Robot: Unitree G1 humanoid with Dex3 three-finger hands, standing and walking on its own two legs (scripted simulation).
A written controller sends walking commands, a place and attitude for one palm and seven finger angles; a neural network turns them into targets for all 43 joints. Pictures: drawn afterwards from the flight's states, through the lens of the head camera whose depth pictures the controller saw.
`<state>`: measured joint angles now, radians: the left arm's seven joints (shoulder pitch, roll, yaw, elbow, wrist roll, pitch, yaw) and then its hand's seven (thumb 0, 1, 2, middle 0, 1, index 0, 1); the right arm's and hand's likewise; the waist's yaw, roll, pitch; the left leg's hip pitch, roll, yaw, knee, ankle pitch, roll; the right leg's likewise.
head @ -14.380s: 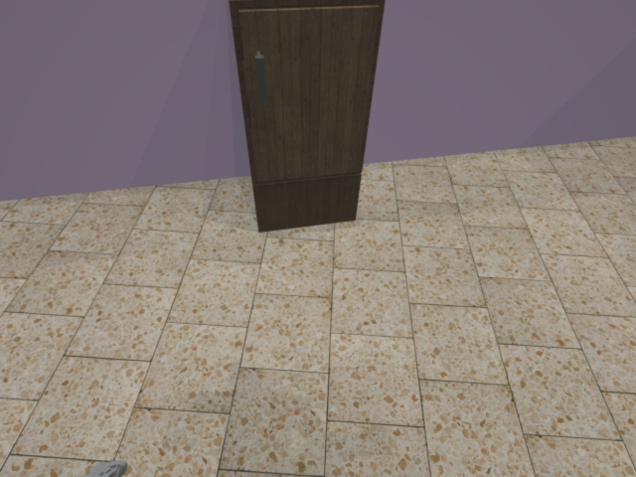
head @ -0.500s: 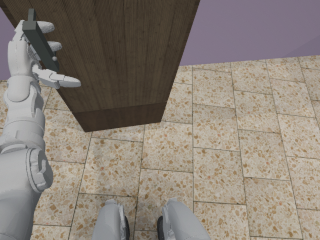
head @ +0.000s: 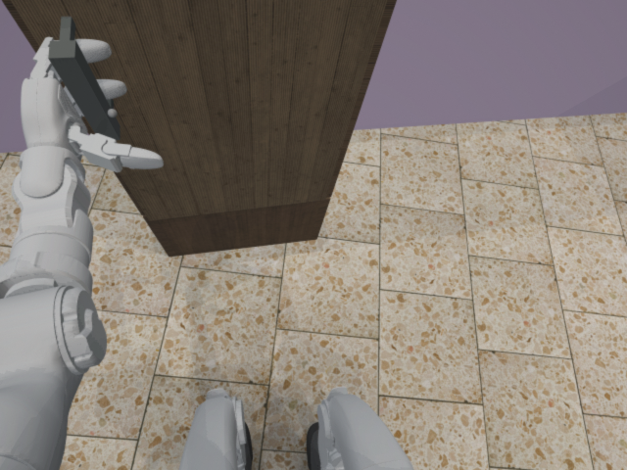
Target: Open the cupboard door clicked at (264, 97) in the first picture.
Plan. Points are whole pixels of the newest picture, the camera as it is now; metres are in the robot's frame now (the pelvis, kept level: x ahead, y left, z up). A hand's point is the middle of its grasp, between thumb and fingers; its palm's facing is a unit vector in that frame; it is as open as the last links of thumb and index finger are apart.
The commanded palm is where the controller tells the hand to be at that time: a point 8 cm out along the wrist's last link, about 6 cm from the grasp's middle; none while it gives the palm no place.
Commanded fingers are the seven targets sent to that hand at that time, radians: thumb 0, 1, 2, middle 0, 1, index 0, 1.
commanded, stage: close the thumb around the handle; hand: left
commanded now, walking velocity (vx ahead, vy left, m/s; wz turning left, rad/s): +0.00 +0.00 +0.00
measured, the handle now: (90, 83) +0.58 +0.22 +0.06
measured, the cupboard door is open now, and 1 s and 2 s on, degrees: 1 1 45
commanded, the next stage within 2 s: pull the door open along its arc in 0.76 s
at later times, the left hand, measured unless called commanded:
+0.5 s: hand (107, 114) +0.53 +0.20 +0.06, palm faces +0.08 -1.00 -0.02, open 8.8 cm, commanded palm +0.51 +0.23 +0.06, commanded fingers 0.00 0.79 0.85 -0.39 -1.34 -0.39 -1.34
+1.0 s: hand (110, 115) +0.53 +0.20 +0.06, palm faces +0.08 -1.00 -0.01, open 5.9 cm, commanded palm +0.49 +0.23 +0.06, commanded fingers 0.00 0.90 0.90 -0.40 -1.35 -0.40 -1.35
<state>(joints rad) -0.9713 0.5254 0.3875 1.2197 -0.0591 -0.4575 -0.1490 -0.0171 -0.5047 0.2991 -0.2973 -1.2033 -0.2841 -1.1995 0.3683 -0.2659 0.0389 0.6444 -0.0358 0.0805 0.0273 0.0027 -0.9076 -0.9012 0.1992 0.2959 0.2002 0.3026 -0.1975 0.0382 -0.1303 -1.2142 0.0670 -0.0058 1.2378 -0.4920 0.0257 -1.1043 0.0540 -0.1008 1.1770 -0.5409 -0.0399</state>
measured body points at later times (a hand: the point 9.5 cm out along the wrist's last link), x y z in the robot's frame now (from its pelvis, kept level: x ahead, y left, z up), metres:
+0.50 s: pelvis +0.00 +0.01 +0.00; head +0.16 +0.04 +0.42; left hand +0.52 +0.25 +0.07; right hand +0.00 -0.25 -0.11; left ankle +0.04 +0.10 -0.63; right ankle +0.00 -0.10 -0.63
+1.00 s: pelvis +0.00 +0.01 +0.00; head +0.15 +0.04 +0.42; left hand +0.52 +0.25 +0.06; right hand -0.01 -0.25 -0.11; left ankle +0.04 +0.10 -0.63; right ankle +0.00 -0.10 -0.63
